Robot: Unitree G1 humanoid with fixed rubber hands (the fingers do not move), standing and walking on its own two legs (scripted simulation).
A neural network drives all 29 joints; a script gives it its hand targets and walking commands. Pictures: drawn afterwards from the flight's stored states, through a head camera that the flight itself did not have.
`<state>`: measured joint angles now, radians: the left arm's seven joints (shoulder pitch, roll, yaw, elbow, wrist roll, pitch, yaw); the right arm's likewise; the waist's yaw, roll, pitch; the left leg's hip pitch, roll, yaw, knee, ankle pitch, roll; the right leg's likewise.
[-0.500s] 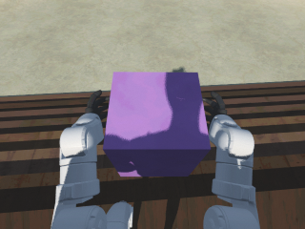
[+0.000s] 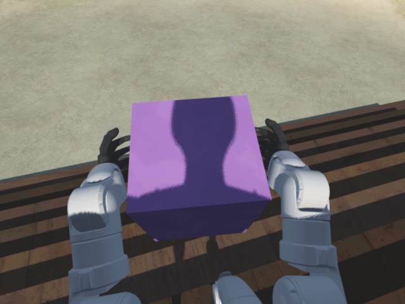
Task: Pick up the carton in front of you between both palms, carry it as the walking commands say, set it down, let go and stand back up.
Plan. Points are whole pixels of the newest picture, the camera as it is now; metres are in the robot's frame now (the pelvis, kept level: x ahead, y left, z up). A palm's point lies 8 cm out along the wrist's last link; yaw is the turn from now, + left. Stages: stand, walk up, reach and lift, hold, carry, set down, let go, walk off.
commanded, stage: carry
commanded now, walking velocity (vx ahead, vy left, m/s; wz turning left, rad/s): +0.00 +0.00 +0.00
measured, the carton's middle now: (196, 176) +0.36 -0.03 +0.04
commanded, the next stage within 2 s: none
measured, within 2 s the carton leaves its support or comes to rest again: neither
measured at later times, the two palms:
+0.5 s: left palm (144, 136) +0.66 +0.10 -0.16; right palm (230, 130) +0.67 -0.20 -0.17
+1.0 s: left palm (152, 110) +1.05 +0.10 -0.39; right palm (210, 101) +1.08 -0.20 -0.38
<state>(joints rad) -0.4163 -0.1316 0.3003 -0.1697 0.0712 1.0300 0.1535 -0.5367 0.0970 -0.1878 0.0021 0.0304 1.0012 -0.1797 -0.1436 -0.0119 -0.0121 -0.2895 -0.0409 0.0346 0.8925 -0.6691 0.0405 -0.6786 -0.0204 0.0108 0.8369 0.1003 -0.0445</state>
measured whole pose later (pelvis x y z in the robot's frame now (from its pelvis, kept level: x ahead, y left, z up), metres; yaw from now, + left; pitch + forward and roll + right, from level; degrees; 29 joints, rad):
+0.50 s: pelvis +0.34 -0.05 -0.23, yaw -1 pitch +3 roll -1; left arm -0.40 -0.13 0.22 0.04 -0.03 0.88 0.19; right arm -0.35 0.13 -0.27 -0.04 -0.02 0.89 -0.14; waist 0.07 0.04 0.03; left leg -0.62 -0.02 0.06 0.66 0.31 0.05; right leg -0.35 0.11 -0.12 1.23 -0.84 -0.15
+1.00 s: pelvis +0.75 -0.08 -0.47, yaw +0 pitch +0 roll -1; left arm -0.37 -0.09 0.17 0.10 0.00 0.83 0.20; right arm -0.36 0.09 -0.22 0.11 -0.01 0.80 -0.19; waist 0.10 -0.02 -0.04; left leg -0.56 -0.08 -0.05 1.72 -0.57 0.04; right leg -0.43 0.13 -0.07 0.77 -0.35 -0.14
